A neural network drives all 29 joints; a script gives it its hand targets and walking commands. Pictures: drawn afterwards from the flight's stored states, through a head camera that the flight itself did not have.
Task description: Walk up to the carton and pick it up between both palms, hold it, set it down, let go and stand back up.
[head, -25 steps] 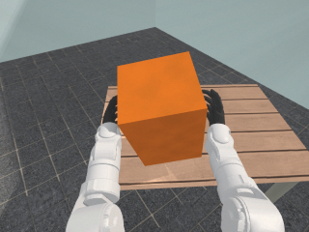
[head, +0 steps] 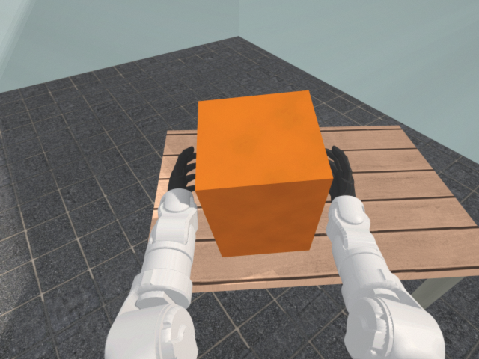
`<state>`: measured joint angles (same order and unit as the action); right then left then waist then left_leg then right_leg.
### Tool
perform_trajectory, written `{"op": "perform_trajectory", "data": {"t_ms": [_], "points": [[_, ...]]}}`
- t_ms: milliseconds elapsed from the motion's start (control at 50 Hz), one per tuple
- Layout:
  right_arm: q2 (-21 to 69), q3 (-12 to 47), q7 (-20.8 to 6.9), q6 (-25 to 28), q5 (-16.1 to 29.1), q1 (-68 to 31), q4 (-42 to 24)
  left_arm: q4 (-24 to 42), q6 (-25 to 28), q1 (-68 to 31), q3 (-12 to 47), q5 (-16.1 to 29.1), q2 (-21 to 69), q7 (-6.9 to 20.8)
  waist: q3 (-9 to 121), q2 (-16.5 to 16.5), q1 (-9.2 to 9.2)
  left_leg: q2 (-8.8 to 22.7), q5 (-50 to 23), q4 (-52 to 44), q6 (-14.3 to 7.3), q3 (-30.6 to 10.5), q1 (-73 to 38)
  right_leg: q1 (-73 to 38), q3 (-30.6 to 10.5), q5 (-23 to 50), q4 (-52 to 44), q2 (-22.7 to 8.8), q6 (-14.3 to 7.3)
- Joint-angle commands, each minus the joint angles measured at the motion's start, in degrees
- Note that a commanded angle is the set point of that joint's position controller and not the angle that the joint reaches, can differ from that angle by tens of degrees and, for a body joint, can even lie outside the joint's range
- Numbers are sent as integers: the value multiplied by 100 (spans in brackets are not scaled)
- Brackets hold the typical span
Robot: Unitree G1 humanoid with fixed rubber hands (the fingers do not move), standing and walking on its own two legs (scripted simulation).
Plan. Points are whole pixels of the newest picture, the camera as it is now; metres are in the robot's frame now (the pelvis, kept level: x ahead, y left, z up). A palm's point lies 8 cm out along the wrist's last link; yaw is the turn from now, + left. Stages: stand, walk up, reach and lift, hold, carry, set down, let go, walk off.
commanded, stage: set down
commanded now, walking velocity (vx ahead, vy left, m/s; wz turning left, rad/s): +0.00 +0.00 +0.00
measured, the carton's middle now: (260, 184) +0.44 -0.04 +0.06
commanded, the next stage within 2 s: none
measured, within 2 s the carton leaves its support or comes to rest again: rests again in 1.52 s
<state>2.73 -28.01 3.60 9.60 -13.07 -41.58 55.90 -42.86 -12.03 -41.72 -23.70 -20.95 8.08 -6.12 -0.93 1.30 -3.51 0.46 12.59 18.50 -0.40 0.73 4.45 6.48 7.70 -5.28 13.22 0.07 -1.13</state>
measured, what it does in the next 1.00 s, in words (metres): stands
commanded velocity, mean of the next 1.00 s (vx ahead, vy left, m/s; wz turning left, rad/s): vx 0.00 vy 0.00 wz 0.00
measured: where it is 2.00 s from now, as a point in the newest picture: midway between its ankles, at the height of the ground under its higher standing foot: outside the picture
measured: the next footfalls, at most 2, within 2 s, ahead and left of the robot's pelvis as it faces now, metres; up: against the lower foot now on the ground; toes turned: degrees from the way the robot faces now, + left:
none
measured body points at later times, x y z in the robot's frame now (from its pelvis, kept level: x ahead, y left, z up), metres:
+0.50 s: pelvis +0.01 +0.00 +0.00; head +0.03 +0.00 +0.45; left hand +0.43 +0.09 +0.07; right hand +0.40 -0.20 +0.07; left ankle -0.03 +0.11 -0.75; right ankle +0.02 -0.11 -0.75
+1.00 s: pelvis +0.02 +0.00 +0.00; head +0.08 +0.01 +0.44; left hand +0.44 +0.09 +0.04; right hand +0.41 -0.19 +0.04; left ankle -0.03 +0.11 -0.75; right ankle +0.02 -0.11 -0.75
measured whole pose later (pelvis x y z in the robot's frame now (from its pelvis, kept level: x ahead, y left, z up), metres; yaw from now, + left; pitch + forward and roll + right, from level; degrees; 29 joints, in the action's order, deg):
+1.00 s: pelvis +0.02 +0.00 +0.00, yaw -1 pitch +8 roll -2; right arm 3.8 -33.7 2.9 16.9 -20.8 -39.9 58.2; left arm -52.8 2.7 -42.2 -27.4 -21.8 8.0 -7.2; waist 2.4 -0.2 -3.9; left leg 1.2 14.4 20.8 -0.2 1.2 14.5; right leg 16.4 7.3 -6.5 14.7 0.7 -1.3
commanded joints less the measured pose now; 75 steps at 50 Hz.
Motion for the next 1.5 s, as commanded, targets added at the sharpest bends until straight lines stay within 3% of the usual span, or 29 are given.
{"op": "perform_trajectory", "data": {"t_ms": [0,140,400,420,480,600,740,820,900,1160,1280,1420,1480], "points": [[2550,1605,-696,471,-283,-3610,-872,662,696,-3631,1894,242,2850,761,3121,-240,-323,6,-1786,-52,442,188,112,-1915,14,2442,524,64,201],[2583,1560,-800,454,-555,-3548,-940,486,894,-3679,1542,152,2568,798,3019,-59,-139,17,-1332,-251,294,190,628,-2154,-36,2367,639,-18,274],[2731,1489,-845,550,-850,-3399,-908,132,1205,-3651,1334,91,2479,789,3328,28,-111,1,-1357,-287,182,225,1024,-2414,-191,2991,817,-79,316],[2687,1410,-891,494,-832,-3361,-748,-22,1191,-3608,1102,1,2346,769,3069,36,92,15,-1213,-354,169,318,1272,-2420,-210,2703,775,-125,317],[2659,1215,-964,366,-917,-3199,-639,-40,1123,-3545,780,-133,2145,782,2772,162,124,29,-800,-532,76,366,1512,-2495,-265,2419,753,-155,338],[2606,1106,-970,625,-988,-3294,-694,83,1392,-3710,1257,20,2449,624,3715,-251,-30,101,-2006,-58,340,310,853,-1950,-139,2858,841,-49,218],[2553,1005,-906,867,-1179,-3036,-163,-218,1666,-3426,1319,-70,2576,612,3713,-246,-186,182,-2820,222,459,193,743,-1690,-106,3293,906,21,168],[2603,1092,-887,1039,-1103,-3031,-14,-299,1795,-3397,1381,-27,2622,605,3911,-197,-146,168,-3214,350,486,182,735,-1575,-114,3585,939,52,136],[2636,1101,-876,1089,-1135,-3048,11,-533,1889,-3243,1175,-165,2555,642,3601,-174,-36,130,-2627,177,388,223,1285,-1954,-193,3549,982,-18,130],[2581,1053,-881,1132,-1236,-2942,-112,-947,2095,-3016,781,-344,2326,655,3407,-125,155,98,-1829,-66,212,315,1751,-2015,-277,3130,914,-111,144],[2666,742,-883,1076,-1510,-2796,-43,-983,2195,-3121,586,-428,2259,689,3229,-60,43,114,-1437,-181,170,321,1642,-1738,-220,2471,802,-84,158],[2707,697,-888,1069,-1606,-2642,-113,-1182,2214,-2892,385,-599,2156,743,2995,-80,108,103,-1371,-200,115,377,1742,-1811,-252,2523,817,-111,196],[2752,773,-889,1094,-1581,-2498,-140,-973,2260,-2839,441,-564,2158,731,3143,-100,110,93,-1374,-234,100,357,1818,-1821,-263,2611,856,-127,207]]}}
